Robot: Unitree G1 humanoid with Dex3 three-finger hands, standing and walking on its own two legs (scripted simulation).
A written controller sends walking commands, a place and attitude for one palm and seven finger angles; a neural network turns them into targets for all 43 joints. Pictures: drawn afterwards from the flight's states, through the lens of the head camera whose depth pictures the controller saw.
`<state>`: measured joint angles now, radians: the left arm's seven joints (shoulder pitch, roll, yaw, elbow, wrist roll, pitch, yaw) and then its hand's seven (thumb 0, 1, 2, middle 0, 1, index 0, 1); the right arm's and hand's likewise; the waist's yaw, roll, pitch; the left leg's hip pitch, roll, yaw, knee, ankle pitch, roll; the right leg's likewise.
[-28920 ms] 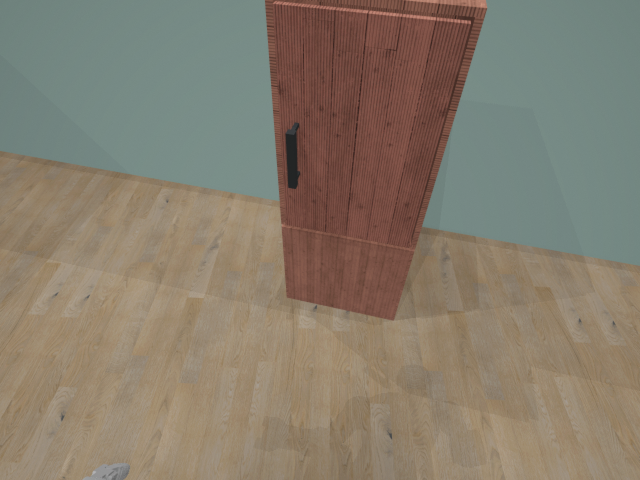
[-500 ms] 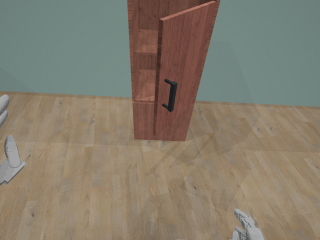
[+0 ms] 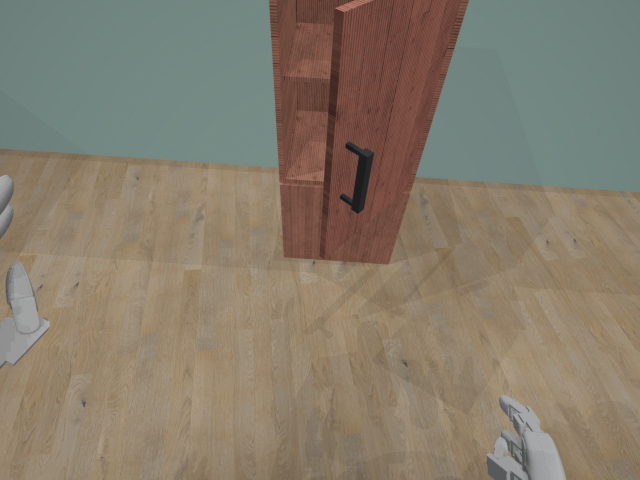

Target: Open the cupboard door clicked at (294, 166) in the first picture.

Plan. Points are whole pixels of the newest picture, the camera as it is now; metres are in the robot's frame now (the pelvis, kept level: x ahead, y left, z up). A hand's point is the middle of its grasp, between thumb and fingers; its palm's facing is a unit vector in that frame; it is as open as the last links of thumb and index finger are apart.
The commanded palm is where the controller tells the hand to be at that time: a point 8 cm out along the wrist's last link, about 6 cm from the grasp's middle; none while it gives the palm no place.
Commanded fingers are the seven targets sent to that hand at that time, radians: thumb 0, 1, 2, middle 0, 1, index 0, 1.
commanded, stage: stop stepping back and stand still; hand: left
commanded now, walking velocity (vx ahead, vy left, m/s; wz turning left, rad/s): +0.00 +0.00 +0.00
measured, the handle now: (354, 178) +0.68 -0.04 -0.07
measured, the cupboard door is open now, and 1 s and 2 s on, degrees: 50 50 50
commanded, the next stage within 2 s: let the arm hang, fingers relaxed in 0.34 s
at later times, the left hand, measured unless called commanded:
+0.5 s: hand (68, 316) +0.24 +0.27 +0.12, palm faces +0.28 -0.79 -0.55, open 7.4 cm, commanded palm none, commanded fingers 0.00 0.90 0.90 -0.20 -0.30 -0.20 -0.30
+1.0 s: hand out of the picture -0.03 +0.20 -0.16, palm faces +0.03 -0.97 -0.23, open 7.2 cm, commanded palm none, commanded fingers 0.00 0.90 0.90 -0.20 -0.30 -0.20 -0.30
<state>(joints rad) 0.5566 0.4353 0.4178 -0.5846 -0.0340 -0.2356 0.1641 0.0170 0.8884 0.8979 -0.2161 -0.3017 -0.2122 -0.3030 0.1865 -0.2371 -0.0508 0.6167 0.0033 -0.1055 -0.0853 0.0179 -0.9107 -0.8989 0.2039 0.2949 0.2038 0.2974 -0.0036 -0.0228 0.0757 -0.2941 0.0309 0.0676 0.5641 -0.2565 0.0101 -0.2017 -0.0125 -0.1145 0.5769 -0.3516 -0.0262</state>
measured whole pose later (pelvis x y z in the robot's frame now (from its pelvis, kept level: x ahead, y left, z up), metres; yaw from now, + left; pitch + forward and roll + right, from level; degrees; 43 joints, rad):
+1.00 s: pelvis +0.00 +0.01 +0.01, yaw +1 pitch -1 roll +0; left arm 0.31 0.20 0.00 1.10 0.01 0.03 0.01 0.00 0.95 0.90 -0.20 -0.30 -0.20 -0.30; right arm 0.29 -0.17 0.01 1.10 -0.02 0.03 -0.02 0.01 -0.91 -0.90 0.20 0.29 0.20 0.30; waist -0.01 0.02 0.08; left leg -0.24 0.02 0.05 0.44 -0.18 0.01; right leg -0.13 -0.01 -0.13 0.42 -0.28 -0.02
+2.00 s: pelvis +0.03 -0.01 +0.01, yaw +1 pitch -1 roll +1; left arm 0.29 0.12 0.01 1.15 0.00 -0.01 0.03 0.00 0.91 0.90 -0.20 -0.30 -0.19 -0.30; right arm 0.26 -0.13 0.00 1.16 -0.02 0.00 -0.04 0.01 -0.92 -0.90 0.20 0.29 0.20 0.30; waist -0.01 0.01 0.05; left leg -0.18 0.03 0.05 0.40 -0.21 -0.02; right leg -0.07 0.00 -0.12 0.39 -0.31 -0.04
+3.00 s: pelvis +0.03 -0.04 -0.01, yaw -20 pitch +1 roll +0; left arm 0.10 0.24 0.08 0.91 0.03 0.03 -0.03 0.00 0.91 0.90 -0.20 -0.30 -0.19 -0.30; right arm 0.20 -0.23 -0.05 0.95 -0.02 0.04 -0.02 0.01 -0.91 -0.90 0.21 0.30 0.21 0.30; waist 0.00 0.05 0.13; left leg -0.33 0.18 0.21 0.82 -0.50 -0.06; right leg -0.35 -0.03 -0.05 0.65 -0.31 -0.01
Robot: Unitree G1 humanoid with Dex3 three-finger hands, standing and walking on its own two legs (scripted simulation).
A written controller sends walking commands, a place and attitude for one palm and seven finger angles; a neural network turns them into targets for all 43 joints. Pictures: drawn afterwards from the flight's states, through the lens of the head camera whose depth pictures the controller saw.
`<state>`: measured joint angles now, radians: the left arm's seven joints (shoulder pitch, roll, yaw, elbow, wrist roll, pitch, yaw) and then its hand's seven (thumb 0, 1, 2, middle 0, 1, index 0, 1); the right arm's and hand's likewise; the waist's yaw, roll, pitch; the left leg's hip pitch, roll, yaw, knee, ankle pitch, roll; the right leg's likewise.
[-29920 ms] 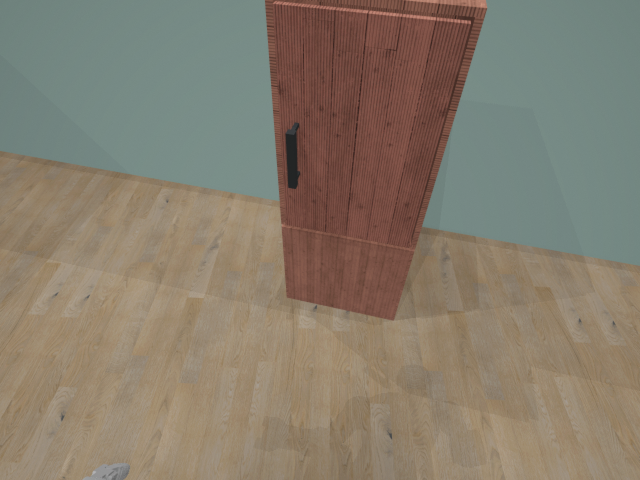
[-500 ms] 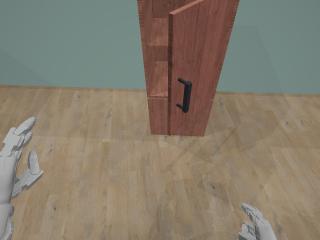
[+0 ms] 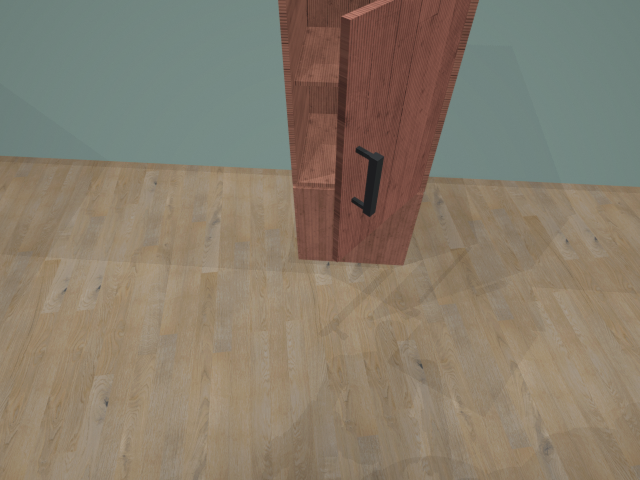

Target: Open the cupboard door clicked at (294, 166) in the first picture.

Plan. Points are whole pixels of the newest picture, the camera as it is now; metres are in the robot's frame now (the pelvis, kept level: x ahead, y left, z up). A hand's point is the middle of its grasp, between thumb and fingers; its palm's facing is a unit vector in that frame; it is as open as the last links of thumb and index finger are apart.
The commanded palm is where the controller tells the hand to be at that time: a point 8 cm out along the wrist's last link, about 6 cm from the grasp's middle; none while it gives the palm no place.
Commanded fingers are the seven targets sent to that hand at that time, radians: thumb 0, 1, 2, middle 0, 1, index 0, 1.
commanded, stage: let the arm hang, fingers relaxed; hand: left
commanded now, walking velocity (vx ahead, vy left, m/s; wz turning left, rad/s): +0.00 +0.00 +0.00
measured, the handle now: (365, 182) +0.68 -0.05 -0.08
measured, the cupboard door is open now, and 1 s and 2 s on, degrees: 50 50 50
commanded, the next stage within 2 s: look to check the result in 0.54 s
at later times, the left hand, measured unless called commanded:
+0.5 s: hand out of the picture +0.00 +0.15 -0.18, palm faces +0.02 -0.99 -0.16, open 7.3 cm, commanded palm none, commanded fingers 0.00 0.90 0.90 -0.20 -0.30 -0.20 -0.30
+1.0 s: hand out of the picture +0.01 +0.14 -0.17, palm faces +0.03 -0.98 -0.19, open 7.4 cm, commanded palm none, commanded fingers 0.00 0.90 0.90 -0.20 -0.30 -0.20 -0.30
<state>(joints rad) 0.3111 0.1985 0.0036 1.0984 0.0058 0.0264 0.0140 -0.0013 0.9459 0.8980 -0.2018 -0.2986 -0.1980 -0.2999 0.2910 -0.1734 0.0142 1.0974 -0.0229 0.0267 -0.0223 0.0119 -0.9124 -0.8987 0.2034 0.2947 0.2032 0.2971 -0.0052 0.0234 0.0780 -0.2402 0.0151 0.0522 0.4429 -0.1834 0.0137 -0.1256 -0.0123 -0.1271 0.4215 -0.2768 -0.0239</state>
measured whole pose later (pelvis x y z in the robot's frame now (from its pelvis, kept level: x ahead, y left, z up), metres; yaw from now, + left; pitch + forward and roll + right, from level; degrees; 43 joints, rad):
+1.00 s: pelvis +0.03 -0.02 +0.00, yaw +0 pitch -1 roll +1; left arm 0.29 0.12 0.01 1.15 0.00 -0.01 0.03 0.00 0.91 0.90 -0.20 -0.30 -0.19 -0.30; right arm 0.26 -0.13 0.00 1.16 -0.02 0.00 -0.04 0.01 -0.92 -0.90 0.20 0.29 0.20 0.30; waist -0.01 0.01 0.05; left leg -0.18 0.03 0.05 0.40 -0.21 -0.02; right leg -0.07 0.00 -0.12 0.39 -0.31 -0.04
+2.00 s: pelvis +0.03 -0.05 -0.02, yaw -21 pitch +1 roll +0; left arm 0.10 0.24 0.08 0.91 0.03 0.03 -0.03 0.00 0.91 0.90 -0.20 -0.30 -0.19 -0.30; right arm 0.20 -0.23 -0.05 0.95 -0.02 0.04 -0.02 0.01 -0.91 -0.90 0.21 0.30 0.21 0.30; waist 0.00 0.05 0.13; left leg -0.33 0.18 0.21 0.82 -0.50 -0.06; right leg -0.35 -0.03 -0.05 0.65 -0.31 -0.01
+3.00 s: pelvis +0.07 -0.11 +0.00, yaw -57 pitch +1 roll +2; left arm 0.21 0.20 0.05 0.92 0.02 0.00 -0.02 0.00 0.91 0.90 -0.20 -0.30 -0.20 -0.30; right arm 0.22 -0.26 -0.07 0.93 -0.03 0.04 0.01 0.01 -0.91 -0.90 0.20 0.29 0.20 0.30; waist -0.02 0.02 0.08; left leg -0.52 0.11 0.04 1.06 -0.36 -0.09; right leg -0.17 0.03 0.03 0.45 -0.29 -0.06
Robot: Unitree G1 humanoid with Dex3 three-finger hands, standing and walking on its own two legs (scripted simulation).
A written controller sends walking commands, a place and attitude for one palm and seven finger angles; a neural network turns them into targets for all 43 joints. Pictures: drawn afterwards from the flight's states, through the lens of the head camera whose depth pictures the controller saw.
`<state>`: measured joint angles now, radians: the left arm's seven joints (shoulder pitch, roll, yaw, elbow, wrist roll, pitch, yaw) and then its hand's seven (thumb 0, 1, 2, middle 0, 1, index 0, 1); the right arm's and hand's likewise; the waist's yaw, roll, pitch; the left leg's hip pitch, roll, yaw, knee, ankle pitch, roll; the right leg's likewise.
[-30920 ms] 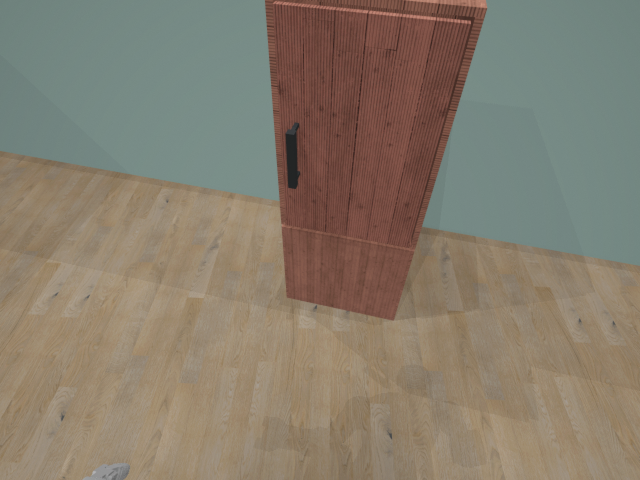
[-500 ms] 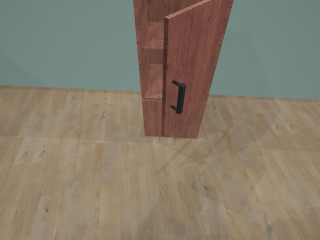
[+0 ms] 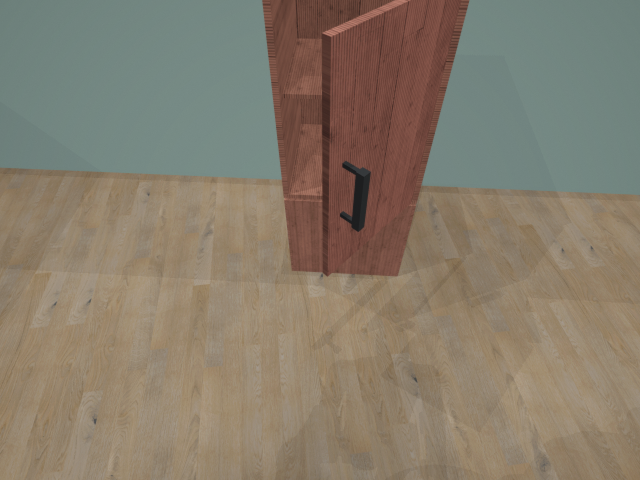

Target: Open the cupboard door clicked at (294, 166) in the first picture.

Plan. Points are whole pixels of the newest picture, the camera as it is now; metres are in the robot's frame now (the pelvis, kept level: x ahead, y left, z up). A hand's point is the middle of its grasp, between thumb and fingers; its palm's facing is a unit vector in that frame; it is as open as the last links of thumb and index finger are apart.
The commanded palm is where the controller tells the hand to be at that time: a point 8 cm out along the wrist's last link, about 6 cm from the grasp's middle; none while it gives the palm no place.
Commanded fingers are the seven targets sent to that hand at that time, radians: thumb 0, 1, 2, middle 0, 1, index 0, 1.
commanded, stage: look to check the result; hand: left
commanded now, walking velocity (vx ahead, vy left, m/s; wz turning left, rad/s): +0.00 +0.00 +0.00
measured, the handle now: (353, 197) +0.65 -0.03 -0.08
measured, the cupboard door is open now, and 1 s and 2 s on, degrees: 50 50 50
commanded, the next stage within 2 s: walk to a spot facing it in 0.10 s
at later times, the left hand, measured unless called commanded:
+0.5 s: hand out of the picture +0.01 +0.17 -0.19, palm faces +0.00 -0.98 -0.20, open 7.4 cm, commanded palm none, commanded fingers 0.00 0.90 0.90 -0.20 -0.30 -0.20 -0.30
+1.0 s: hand (235, 460) +0.18 +0.14 -0.17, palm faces -0.33 -0.90 -0.29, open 7.4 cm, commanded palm none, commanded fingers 0.00 0.90 0.90 -0.20 -0.30 -0.20 -0.30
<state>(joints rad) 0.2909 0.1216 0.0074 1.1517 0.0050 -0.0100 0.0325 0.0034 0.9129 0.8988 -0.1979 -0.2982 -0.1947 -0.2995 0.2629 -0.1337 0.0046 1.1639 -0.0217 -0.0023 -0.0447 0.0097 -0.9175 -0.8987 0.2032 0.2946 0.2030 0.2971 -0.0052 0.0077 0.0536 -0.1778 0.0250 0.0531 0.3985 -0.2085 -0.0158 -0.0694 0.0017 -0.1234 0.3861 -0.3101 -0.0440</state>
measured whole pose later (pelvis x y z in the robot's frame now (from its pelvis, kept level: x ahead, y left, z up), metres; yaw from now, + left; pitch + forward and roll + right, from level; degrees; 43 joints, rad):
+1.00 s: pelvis +0.00 -0.03 -0.02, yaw -21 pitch +1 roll +0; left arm 0.10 0.24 0.08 0.91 0.03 0.03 -0.03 0.00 0.91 0.90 -0.20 -0.30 -0.19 -0.30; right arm 0.20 -0.23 -0.05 0.95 -0.02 0.04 -0.02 0.01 -0.91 -0.90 0.21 0.30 0.21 0.30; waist 0.00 0.05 0.13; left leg -0.33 0.18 0.21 0.82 -0.50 -0.06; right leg -0.35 -0.03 -0.05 0.65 -0.31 -0.01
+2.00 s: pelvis +0.04 -0.09 +0.00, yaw -57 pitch +1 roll +2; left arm 0.21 0.20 0.05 0.92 0.02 0.00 -0.02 0.00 0.91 0.90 -0.20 -0.30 -0.20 -0.30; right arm 0.22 -0.26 -0.07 0.93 -0.03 0.04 0.01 0.01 -0.91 -0.90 0.20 0.29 0.20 0.30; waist -0.02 0.02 0.08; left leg -0.52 0.11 0.04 1.06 -0.36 -0.09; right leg -0.17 0.03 0.03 0.45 -0.29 -0.06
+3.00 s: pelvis +0.15 -0.49 +0.00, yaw -82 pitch +0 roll +1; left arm 0.23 0.20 0.06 1.02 0.01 -0.07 0.00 -0.02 0.96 0.90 -0.20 -0.30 -0.20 -0.30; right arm 0.25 -0.16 -0.05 1.01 -0.03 -0.02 0.00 0.01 -0.91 -0.90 0.20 0.29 0.20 0.30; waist -0.03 0.00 0.04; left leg -0.58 0.15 0.04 1.03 -0.24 -0.05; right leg -0.13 0.08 -0.10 0.36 -0.25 -0.12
